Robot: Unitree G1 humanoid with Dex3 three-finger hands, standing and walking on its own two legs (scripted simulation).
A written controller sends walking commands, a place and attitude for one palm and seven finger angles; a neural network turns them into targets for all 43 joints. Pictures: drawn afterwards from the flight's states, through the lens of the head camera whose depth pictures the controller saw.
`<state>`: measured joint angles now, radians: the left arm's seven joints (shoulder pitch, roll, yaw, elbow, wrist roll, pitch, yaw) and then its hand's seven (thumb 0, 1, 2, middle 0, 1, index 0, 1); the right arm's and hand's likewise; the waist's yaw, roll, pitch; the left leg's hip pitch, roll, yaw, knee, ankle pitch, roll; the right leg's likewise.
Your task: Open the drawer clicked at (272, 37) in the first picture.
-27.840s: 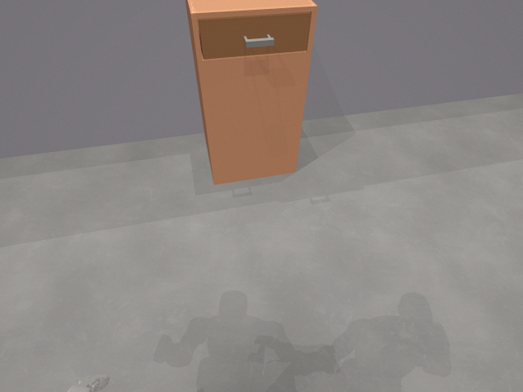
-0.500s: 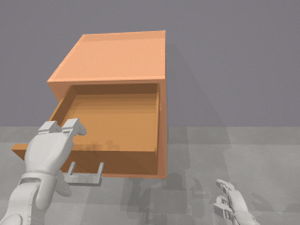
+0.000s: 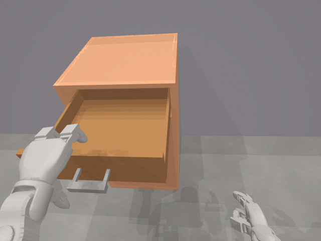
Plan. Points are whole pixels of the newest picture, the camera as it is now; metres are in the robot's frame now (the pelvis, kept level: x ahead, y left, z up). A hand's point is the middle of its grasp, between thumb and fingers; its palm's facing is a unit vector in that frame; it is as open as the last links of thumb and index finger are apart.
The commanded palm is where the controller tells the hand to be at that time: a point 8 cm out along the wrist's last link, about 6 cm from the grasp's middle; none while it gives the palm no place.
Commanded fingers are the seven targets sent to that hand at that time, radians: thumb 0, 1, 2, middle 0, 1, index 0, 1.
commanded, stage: draw the hand back to the body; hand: left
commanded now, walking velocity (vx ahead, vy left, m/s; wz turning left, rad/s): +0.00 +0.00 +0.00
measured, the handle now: (90, 179) +0.25 +0.26 -0.01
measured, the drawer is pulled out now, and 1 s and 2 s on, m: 0.30 0.30 0.30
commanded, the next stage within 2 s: step back with the hand held close in 1.40 s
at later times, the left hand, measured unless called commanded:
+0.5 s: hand (61, 173) +0.19 +0.24 +0.13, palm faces +0.26 -0.64 -0.72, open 13.8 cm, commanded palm +0.15 +0.27 +0.18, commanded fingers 0.00 -0.29 0.39 -0.28 -1.07 -0.28 -1.07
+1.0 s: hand (57, 166) +0.20 +0.24 +0.16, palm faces +0.37 -0.84 -0.39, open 10.4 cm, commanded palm +0.14 +0.29 +0.18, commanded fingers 0.00 0.58 0.76 -0.22 -0.50 -0.22 -0.50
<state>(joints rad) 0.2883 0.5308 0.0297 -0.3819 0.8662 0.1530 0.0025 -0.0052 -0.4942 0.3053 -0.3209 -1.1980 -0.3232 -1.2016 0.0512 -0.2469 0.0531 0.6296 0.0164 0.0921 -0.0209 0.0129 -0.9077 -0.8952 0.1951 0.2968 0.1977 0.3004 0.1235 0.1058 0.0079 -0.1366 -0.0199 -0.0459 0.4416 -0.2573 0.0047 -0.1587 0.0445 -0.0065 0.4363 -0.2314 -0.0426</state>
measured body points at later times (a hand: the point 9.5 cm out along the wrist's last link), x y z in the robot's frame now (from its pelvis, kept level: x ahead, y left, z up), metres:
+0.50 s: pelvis -0.01 +0.00 +0.00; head -0.01 -0.03 +0.45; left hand +0.17 +0.28 +0.17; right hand +0.22 -0.20 -0.09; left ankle -0.01 +0.12 -0.74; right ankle +0.00 -0.09 -0.74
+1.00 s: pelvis +0.01 +0.01 +0.00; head +0.00 -0.01 +0.45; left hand +0.17 +0.29 +0.18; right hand +0.20 -0.20 -0.08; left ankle -0.01 +0.12 -0.74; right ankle +0.00 -0.09 -0.74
